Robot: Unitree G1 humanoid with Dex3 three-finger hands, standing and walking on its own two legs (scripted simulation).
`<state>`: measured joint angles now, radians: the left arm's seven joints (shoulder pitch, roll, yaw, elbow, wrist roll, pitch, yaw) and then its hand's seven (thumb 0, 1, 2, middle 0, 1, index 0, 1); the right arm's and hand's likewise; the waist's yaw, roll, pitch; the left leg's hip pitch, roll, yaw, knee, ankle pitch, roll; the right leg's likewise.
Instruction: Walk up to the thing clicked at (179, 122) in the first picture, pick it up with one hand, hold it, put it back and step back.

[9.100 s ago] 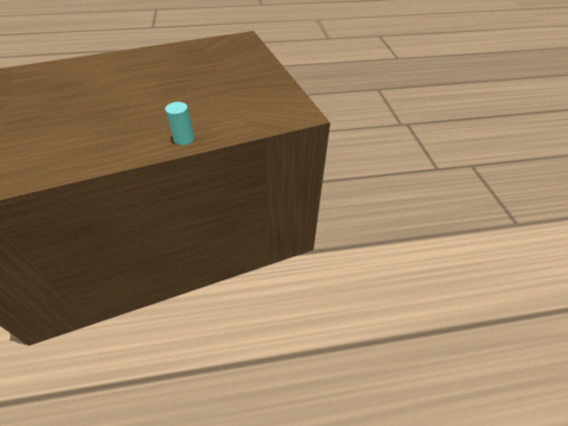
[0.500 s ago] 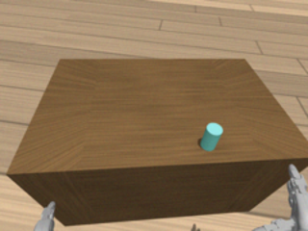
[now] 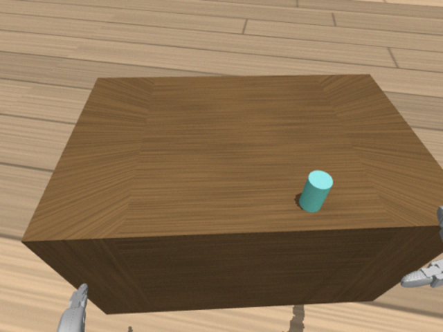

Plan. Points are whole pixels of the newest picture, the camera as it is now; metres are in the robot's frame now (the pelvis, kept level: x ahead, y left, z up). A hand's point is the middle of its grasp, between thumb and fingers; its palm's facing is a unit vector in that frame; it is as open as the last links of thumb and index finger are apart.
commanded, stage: go down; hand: right
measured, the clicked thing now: (315, 192) +0.45 -0.23 -0.07
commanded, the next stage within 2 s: none
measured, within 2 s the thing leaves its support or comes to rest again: neither
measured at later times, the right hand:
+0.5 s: hand (440, 225) +0.29 -0.37 +0.06, palm faces +0.25 +0.97 -0.02, open 17.2 cm
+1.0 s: hand (442, 206) +0.33 -0.40 +0.05, palm faces +0.21 +0.98 +0.00, open 17.5 cm
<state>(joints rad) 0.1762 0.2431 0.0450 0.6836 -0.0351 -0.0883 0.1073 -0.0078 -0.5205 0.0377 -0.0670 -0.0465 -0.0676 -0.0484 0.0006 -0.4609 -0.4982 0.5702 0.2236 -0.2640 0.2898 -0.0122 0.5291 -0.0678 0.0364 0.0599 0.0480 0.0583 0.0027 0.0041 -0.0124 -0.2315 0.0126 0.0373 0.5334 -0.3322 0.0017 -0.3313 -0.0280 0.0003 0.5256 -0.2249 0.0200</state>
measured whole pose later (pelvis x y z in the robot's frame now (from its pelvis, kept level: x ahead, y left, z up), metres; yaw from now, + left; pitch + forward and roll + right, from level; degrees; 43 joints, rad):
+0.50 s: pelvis +0.00 -0.02 -0.01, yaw +1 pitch +6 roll +2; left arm 0.22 0.24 -0.02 0.63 -0.02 -0.17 0.15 -0.01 -0.52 0.04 -0.07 -0.06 -0.08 -0.06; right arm -0.21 -0.58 -0.59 0.84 0.30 -0.33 0.51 -0.01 0.48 -0.08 0.04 0.05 0.04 0.05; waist 0.02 0.02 -0.06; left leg -0.37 0.01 0.03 0.63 -0.36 -0.01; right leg -0.49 -0.04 0.00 0.68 -0.29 0.00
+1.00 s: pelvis -0.01 -0.02 -0.03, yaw +2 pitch +11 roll +3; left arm 0.27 0.28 -0.05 0.56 0.00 -0.24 0.17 -0.01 -0.52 0.05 -0.06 -0.06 -0.07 -0.06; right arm -0.36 -0.72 -0.67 0.99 0.30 -0.29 0.60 -0.01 0.53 -0.05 0.05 0.05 0.05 0.04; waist 0.05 0.02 -0.09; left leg -0.54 -0.01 0.03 0.75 -0.41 -0.02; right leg -0.67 -0.05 0.00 0.82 -0.34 0.00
